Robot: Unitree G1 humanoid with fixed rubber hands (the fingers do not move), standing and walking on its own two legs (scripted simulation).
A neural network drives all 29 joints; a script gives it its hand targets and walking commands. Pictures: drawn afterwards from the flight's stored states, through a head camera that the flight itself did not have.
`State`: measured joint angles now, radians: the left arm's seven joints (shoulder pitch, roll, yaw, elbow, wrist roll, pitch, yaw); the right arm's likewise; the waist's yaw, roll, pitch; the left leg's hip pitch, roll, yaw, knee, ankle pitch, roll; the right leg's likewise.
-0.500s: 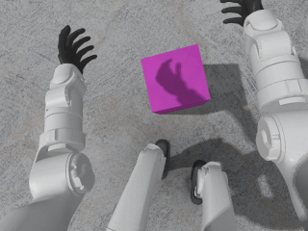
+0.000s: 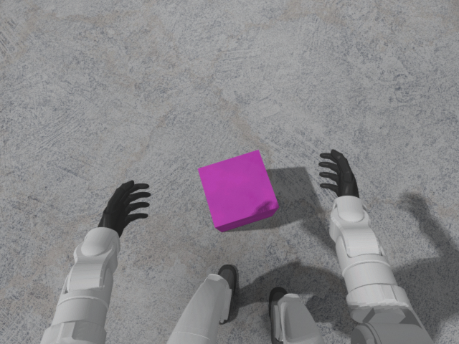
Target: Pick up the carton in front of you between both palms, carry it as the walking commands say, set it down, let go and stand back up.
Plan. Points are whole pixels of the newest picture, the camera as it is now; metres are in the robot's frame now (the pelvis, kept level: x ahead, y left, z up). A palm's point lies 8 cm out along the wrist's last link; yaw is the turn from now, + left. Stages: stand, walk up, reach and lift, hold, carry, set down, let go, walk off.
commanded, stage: let go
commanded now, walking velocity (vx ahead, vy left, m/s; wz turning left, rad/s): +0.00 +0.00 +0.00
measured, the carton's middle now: (238, 194) +0.45 +0.08 -0.60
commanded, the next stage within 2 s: stand in 1.04 s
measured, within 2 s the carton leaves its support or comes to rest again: neither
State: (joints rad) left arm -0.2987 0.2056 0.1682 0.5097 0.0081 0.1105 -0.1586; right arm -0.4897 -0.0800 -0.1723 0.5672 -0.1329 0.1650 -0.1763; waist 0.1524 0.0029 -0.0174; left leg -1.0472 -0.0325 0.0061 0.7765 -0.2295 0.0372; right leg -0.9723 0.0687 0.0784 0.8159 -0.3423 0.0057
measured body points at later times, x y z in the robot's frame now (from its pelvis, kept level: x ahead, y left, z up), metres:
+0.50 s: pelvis +0.05 -0.02 +0.05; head +0.11 -0.03 +0.49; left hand +0.21 +0.22 -0.03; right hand +0.28 -0.23 -0.04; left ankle +0.06 +0.09 -0.69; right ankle +0.01 -0.12 -0.69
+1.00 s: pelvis +0.05 -0.03 +0.05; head +0.05 -0.03 +0.50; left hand +0.21 +0.23 -0.01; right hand +0.24 -0.25 -0.03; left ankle +0.06 +0.09 -0.69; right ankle +0.01 -0.12 -0.69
